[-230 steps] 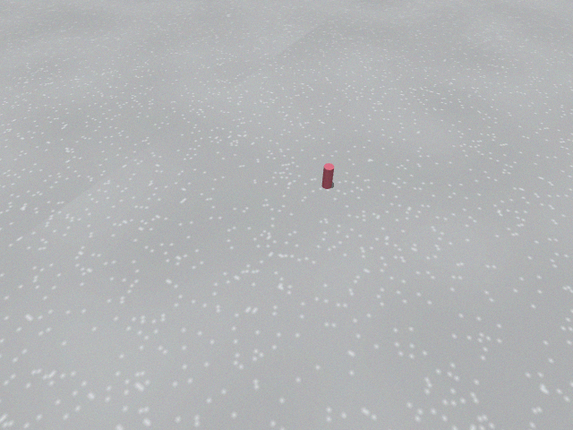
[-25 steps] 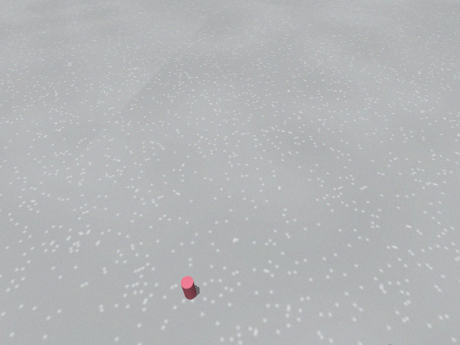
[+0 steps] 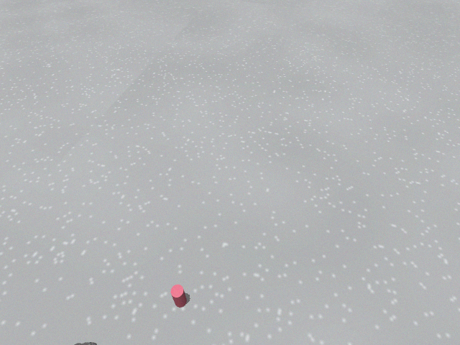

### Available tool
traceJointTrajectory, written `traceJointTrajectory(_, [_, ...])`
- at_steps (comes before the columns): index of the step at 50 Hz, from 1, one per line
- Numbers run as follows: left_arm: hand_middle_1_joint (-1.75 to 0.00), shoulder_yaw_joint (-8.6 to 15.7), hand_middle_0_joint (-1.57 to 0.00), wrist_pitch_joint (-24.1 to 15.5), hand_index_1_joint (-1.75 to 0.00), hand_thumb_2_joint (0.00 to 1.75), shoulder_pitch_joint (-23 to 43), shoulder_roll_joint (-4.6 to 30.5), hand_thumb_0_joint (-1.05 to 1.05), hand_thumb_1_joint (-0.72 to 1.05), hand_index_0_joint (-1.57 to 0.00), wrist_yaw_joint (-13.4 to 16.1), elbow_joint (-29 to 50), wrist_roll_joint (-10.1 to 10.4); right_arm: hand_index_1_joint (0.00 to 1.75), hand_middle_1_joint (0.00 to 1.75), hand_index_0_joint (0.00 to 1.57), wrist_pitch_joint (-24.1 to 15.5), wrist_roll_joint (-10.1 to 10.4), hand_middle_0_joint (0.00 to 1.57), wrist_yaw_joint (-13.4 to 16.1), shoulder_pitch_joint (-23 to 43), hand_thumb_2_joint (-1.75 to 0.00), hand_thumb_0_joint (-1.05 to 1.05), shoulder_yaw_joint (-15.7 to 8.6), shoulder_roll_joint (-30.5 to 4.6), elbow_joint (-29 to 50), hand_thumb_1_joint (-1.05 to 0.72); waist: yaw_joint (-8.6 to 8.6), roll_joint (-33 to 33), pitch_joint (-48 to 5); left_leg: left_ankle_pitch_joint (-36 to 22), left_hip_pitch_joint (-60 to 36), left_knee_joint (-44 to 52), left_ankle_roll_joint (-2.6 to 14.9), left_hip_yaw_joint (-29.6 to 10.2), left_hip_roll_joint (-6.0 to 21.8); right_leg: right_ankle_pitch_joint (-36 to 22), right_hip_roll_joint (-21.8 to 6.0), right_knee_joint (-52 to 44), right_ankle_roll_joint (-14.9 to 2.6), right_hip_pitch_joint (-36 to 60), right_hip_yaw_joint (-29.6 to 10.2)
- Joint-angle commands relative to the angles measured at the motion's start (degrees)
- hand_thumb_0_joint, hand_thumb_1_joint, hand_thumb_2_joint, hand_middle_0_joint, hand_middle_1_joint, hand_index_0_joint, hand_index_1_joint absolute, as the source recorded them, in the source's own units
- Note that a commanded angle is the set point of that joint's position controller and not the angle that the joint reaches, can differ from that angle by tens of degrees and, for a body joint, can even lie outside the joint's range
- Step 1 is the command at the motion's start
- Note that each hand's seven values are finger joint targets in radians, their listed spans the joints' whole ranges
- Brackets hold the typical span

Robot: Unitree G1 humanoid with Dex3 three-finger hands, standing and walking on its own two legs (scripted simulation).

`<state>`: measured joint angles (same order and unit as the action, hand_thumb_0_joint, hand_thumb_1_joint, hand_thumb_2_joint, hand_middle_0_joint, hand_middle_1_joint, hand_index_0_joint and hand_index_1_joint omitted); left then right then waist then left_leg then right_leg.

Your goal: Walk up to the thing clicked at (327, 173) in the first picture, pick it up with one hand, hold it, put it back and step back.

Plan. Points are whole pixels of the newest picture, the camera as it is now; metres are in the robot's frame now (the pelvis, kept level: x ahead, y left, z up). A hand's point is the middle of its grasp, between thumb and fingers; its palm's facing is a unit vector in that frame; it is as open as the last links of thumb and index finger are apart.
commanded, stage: walk up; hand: left
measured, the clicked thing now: (179, 296) +0.42 +0.21 -0.72
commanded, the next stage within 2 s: none
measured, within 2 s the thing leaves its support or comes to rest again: neither
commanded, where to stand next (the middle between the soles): +0.08 -0.01 m, yaw +0 degrees
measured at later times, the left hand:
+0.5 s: hand out of the picture +0.09 +0.26 -0.16, palm faces -0.01 -0.94 -0.34, open 7.4 cm
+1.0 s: hand out of the picture +0.09 +0.26 -0.16, palm faces -0.01 -0.94 -0.34, open 7.4 cm
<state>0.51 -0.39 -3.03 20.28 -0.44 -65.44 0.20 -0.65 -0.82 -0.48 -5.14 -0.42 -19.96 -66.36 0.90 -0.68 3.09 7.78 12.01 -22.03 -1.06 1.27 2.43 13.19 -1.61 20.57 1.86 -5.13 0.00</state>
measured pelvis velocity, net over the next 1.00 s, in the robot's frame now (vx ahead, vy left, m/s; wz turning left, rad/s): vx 0.02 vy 0.00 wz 0.00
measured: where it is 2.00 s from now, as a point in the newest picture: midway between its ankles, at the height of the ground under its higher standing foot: outside the picture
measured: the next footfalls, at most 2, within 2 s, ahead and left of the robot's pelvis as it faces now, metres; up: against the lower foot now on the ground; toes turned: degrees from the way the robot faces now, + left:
left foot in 1.30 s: +0.22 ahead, +0.11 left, +0.00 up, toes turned +2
right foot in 1.72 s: +0.11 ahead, -0.12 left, +0.00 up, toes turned -3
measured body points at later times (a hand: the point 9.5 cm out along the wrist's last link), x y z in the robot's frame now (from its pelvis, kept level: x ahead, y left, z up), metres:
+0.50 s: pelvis +0.01 +0.00 +0.00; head +0.02 +0.00 +0.45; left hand +0.09 +0.31 -0.13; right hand +0.10 -0.29 -0.13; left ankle +0.05 +0.13 -0.74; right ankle -0.02 -0.14 -0.74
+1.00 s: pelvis +0.02 +0.00 +0.00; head +0.02 +0.00 +0.45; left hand +0.09 +0.31 -0.13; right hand +0.09 -0.31 -0.13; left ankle +0.04 +0.13 -0.74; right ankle -0.02 -0.14 -0.74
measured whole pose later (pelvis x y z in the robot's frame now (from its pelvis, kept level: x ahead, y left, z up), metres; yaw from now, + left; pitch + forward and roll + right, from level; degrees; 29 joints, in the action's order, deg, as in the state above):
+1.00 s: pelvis +0.02 +0.00 +0.00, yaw +0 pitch -2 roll +0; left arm 2.0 -0.4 -9.3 20.7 -1.5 -63.5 -1.7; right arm -0.1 -2.0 -2.0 -8.5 -2.4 -20.1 -63.3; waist 0.3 -0.4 0.9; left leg 17.2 11.6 -25.9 1.1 1.1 1.2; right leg 23.5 -2.2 25.4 -0.8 -5.1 -0.7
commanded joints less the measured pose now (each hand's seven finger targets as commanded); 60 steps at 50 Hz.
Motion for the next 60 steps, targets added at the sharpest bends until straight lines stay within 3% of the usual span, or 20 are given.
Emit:
traceJointTrajectory(1, [-0.30, 2.18, -0.20, -0.94, -0.30, 0.90, 0.74, 11.96, 0.00, 0.90, -0.20, 0.67, 2.34, -0.40, 0.30, 0.30, 0.20, -1.57, 0.28, 0.20, 0.71, 3.97, -0.90, 0.00, -2.23, -12.40, 3.54, -0.90, -1.00, 2.82, -5.80, -4.03, -3.46, 4.89, 2.12, -6.24, 5.69, -6.35, -4.93, -3.77, -2.95, -0.37, -3.55])
traceJointTrajectory(5, [-0.30, 2.15, -0.20, -1.03, -0.30, 0.90, 1.46, 11.87, 0.00, 0.90, -0.20, 0.72, 2.31, -0.41, 0.30, 0.30, 0.20, -1.61, 0.35, 0.20, 0.74, 3.72, -0.90, 0.00, -2.27, -12.23, 3.46, -0.90, -0.72, 2.04, -6.91, -9.09, -5.51, 3.63, 2.03, -5.18, 5.48, -8.75, -5.24, -4.20, -2.66, -0.09, -3.44])
traceJointTrajectory(8, [-0.30, 2.18, -0.20, -0.94, -0.30, 0.90, 2.23, 11.67, 0.00, 0.90, -0.20, 0.79, 2.11, -0.46, 0.30, 0.30, 0.20, -1.49, 0.36, 0.20, 0.79, 3.67, -0.90, 0.00, -2.43, -12.27, 3.36, -0.90, -0.33, 1.50, -6.47, -9.20, -5.33, 3.87, 1.97, -5.04, 5.42, -9.00, -5.23, -4.32, -2.50, 0.07, -3.05])
traceJointTrajectory(18, [-0.30, 2.17, -0.20, -0.96, -0.30, 0.90, 1.86, 11.58, 0.00, 0.90, -0.20, 0.87, 1.94, -0.62, 0.30, 0.30, 0.20, -1.16, 0.35, 0.20, 0.73, 4.32, -0.90, 0.00, -2.60, -12.18, 3.51, -0.90, -0.18, 0.55, -6.60, -9.48, -7.96, 3.50, 2.06, -4.57, 5.25, -8.95, -5.18, -5.09, -2.16, -1.19, -2.82])
traceJointTrajectory(34, [-0.30, 2.28, -0.20, -0.86, -0.30, 0.90, 1.13, 11.66, 0.00, 0.90, -0.20, 0.84, 2.26, -0.85, 0.30, 0.30, 0.20, -0.79, 0.32, 0.20, 0.67, 4.68, -0.90, 0.00, -2.48, -12.02, 3.31, -0.90, -0.19, 1.62, -4.40, -3.29, -5.94, 5.33, 1.78, -5.10, 4.38, -6.23, -5.09, -6.07, -2.21, -1.24, -2.94])
traceJointTrajectory(43, [-0.30, 2.63, -0.20, -0.91, -0.30, 0.90, 0.19, 11.71, 0.00, 0.90, -0.20, 0.86, 2.53, -0.86, 0.30, 0.30, 0.20, -0.88, 0.32, 0.20, 0.63, 4.12, -0.90, 0.00, -2.33, -11.59, 3.67, -0.90, -0.40, 1.24, -4.41, -5.52, -6.29, 4.81, 1.79, -5.06, 4.47, -6.38, -4.89, -6.24, -2.24, -1.06, -2.83])
traceJointTrajectory(44, [-0.30, 3.72, -0.20, -1.37, -0.30, 0.90, -3.21, 13.87, 0.00, 0.90, -0.20, 0.12, 4.65, -1.68, 0.30, 0.30, 0.20, -0.92, -0.31, 0.20, -0.20, -0.18, -0.90, 0.00, -4.28, -15.02, 5.26, -0.90, -0.19, 1.61, -8.06, 16.95, -7.53, 2.26, 4.76, -3.88, 2.00, 12.66, -2.68, -3.60, -4.52, -0.06, -1.71])
traceJointTrajectory(45, [-0.30, 3.90, -0.20, -1.31, -0.30, 0.90, -3.60, 13.87, 0.00, 0.90, -0.20, -0.15, 4.62, -2.09, 0.30, 0.30, 0.20, -0.82, -0.69, 0.20, -0.51, -1.20, -0.90, 0.00, -4.64, -15.06, 5.26, -0.90, -0.13, 1.66, -4.77, 26.92, -4.86, 2.76, 5.19, -5.68, 2.36, 21.39, -2.81, -2.19, -5.43, -4.30, -3.21])
traceJointTrajectory(46, [-0.30, 4.12, -0.20, -1.27, -0.30, 0.90, -3.43, 13.86, 0.00, 0.90, -0.20, -0.31, 5.09, -2.26, 0.30, 0.30, 0.20, -0.57, -0.94, 0.20, -0.71, -1.54, -0.90, 0.00, -4.90, -15.37, 5.60, -0.90, -0.09, 2.24, -1.08, 32.31, -2.27, 3.85, 5.44, -7.52, 2.93, 25.97, -2.50, -1.39, -5.60, -8.02, -3.73])
traceJointTrajectory(47, [-0.30, 4.09, -0.20, -1.22, -0.30, 0.90, -3.53, 13.31, 0.00, 0.90, -0.20, -0.51, 5.97, -2.37, 0.30, 0.30, 0.20, -0.45, -1.05, 0.20, -0.92, -1.31, -0.90, 0.00, -5.04, -15.19, 6.44, -0.90, -0.07, 2.78, 1.66, 33.37, -0.53, 4.73, 5.94, -9.30, 3.72, 25.93, -2.20, -0.57, -5.54, -10.79, -3.87])
traceJointTrajectory(49, [-0.30, 3.84, -0.20, -1.53, -0.30, 0.90, -3.95, 11.85, 0.00, 0.90, -0.20, -0.63, 7.11, -2.47, 0.30, 0.30, 0.20, -0.64, -1.24, 0.20, -1.02, -1.87, -0.90, 0.00, -5.54, -15.03, 7.51, -0.90, 0.09, 4.14, 5.34, 27.81, -1.44, 5.31, 7.12, -12.45, 5.70, 18.59, -1.51, 1.96, -5.63, -14.53, -2.78])
traceJointTrajectory(52, [-0.30, 3.98, -0.20, -2.74, -0.30, 0.90, -7.51, 11.65, 0.00, 0.90, -0.20, 0.05, 7.93, -2.28, 0.30, 0.30, 0.20, -1.48, -0.80, 0.20, -0.88, -3.43, -0.90, 0.00, -6.09, -15.86, 9.56, -0.90, -0.70, 4.62, -1.58, 3.91, -7.26, 0.77, 10.39, -14.40, 9.03, 2.50, -0.39, 5.05, -5.02, -9.56, -0.42])
traceJointTrajectory(53, [-0.30, 4.06, -0.20, -2.94, -0.30, 0.90, -9.02, 11.90, 0.00, 0.90, -0.20, 0.15, 7.98, -2.18, 0.30, 0.30, 0.20, -1.44, -0.48, 0.20, -0.98, -3.05, -0.90, 0.00, -5.96, -15.20, 10.55, -0.90, -1.34, 3.77, -4.53, 2.76, -5.58, -1.14, 10.02, -13.14, 8.08, 1.85, -0.73, 3.61, -5.19, -5.20, -1.89])
traceJointTrajectory(54, [-0.30, 4.61, -0.20, -3.00, -0.30, 0.90, -10.14, 13.18, 0.00, 0.90, -0.20, 0.03, 8.38, -2.17, 0.30, 0.30, 0.20, -1.26, -0.37, 0.20, -1.16, -1.42, -0.90, 0.00, -5.65, -14.18, 12.03, -0.90, -2.15, 0.82, -5.32, 9.14, 0.09, -4.08, 8.29, -9.36, 4.80, 7.65, -2.52, -0.70, -6.34, -0.79, -5.96])
traceJointTrajectory(55, [-0.30, 5.28, -0.20, -3.10, -0.30, 0.90, -13.63, 15.25, 0.00, 0.90, -0.20, 0.11, 7.84, -2.19, 0.30, 0.30, 0.20, -0.90, -0.07, 0.20, -1.38, 2.31, -0.90, 0.00, -5.25, -12.90, 13.61, -0.90, -4.34, -2.98, -2.14, 14.70, 10.11, -11.74, 5.76, -3.80, 0.06, 13.15, -6.27, -5.93, -8.19, 5.17, -12.94])
traceJointTrajectory(56, [-0.30, 6.36, -0.20, -3.21, -0.30, 0.90, -14.79, 18.49, 0.00, 0.90, -0.20, 0.28, 7.80, -2.30, 0.30, 0.30, 0.20, -0.57, -0.71, 0.20, -1.40, 4.46, -0.90, 0.00, -4.76, -10.80, 14.78, -0.90, -5.75, -9.80, 3.47, 18.24, 23.68, -19.86, 2.99, 2.25, -4.04, 11.27, -13.19, -9.45, -11.05, 11.97, -22.10])
traceJointTrajectory(57, [-0.30, 6.85, -0.20, -3.46, -0.30, 0.90, -15.37, 19.72, 0.00, 0.90, -0.20, 0.48, 9.35, -2.52, 0.30, 0.30, 0.20, -0.75, -1.33, 0.20, -1.10, 5.54, -0.90, 0.00, -4.72, -11.66, 15.66, -0.90, -6.52, -7.73, 7.03, 20.89, 27.94, -23.17, 2.41, -0.76, -1.84, -2.82, -18.22, -8.28, -14.55, 12.54, -24.91])
traceJointTrajectory(58, [-0.30, 6.85, -0.20, -3.35, -0.30, 0.90, -16.03, 19.05, 0.00, 0.90, -0.20, 0.61, 9.87, -2.09, 0.30, 0.30, 0.20, -1.23, -1.27, 0.20, -1.03, 4.31, -0.90, 0.00, -4.68, -12.16, 15.96, -0.90, -5.90, -6.22, 8.24, 22.06, 28.61, -22.03, 2.53, -1.89, -0.34, -16.90, -18.63, -5.27, -16.18, 13.68, -22.74])
traceJointTrajectory(59, [-0.30, 6.69, -0.20, -3.12, -0.30, 0.90, -16.45, 17.97, 0.00, 0.90, -0.20, 0.77, 10.54, -1.76, 0.30, 0.30, 0.20, -1.72, -1.21, 0.20, -1.03, 2.89, -0.90, 0.00, -4.54, -12.31, 16.08, -0.90, -5.66, -6.08, 7.84, 23.06, 28.45, -21.64, 2.82, -1.10, -0.12, -29.90, -17.10, -1.99, -16.04, 15.38, -18.82])
traceJointTrajectory(60, [-0.30, 6.62, -0.20, -3.08, -0.30, 0.90, -16.62, 17.46, 0.00, 0.90, -0.20, 1.08, 10.49, -1.59, 0.30, 0.30, 0.20, -1.84, -1.15, 0.20, -1.19, 1.23, -0.90, 0.00, -4.59, -11.60, 16.09, -0.90, -4.99, -7.38, 6.36, 21.66, 27.36, -20.67, 3.17, -1.05, 0.33, -36.90, -15.53, 0.40, -14.94, 16.90, -15.17])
